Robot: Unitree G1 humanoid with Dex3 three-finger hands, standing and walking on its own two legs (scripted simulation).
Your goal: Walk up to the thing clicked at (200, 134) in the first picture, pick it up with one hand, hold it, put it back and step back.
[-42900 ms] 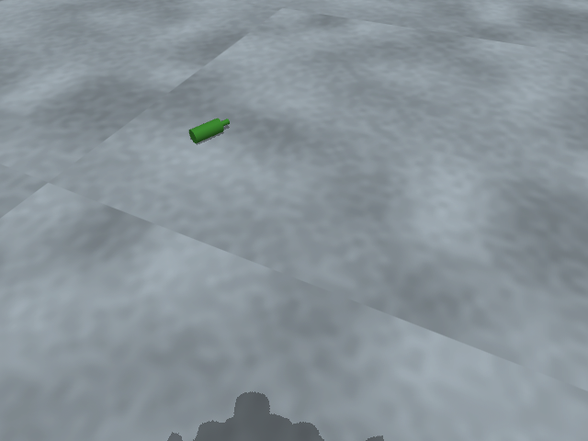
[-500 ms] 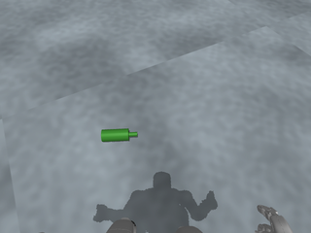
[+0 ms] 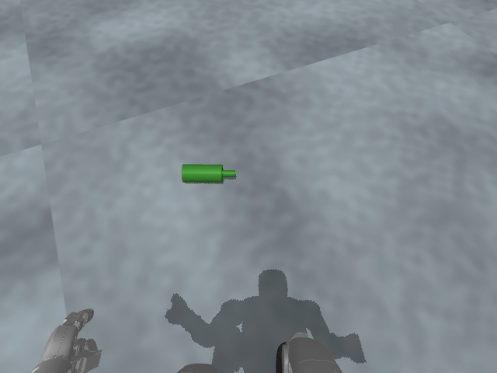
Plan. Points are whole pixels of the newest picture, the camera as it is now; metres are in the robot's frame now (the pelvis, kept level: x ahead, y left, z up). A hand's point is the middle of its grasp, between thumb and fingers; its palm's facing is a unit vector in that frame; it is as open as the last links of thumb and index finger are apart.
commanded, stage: step back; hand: left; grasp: from above
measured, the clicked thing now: (209, 173) +0.94 +0.19 -0.71
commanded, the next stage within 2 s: stand in 1.34 s
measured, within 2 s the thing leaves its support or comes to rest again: neither
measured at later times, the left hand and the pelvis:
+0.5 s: hand out of the picture -0.08 +0.26 -0.12, palm faces -0.04 -0.90 -0.43, open 7.4 cm; pelvis -0.13 -0.01 +0.02, yaw -5 degrees
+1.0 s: hand out of the picture -0.01 +0.25 -0.13, palm faces -0.02 -0.92 -0.39, open 7.4 cm; pelvis -0.12 -0.02 +0.01, yaw -1 degrees
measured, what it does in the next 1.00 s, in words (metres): walks backwards: right foot, then left foot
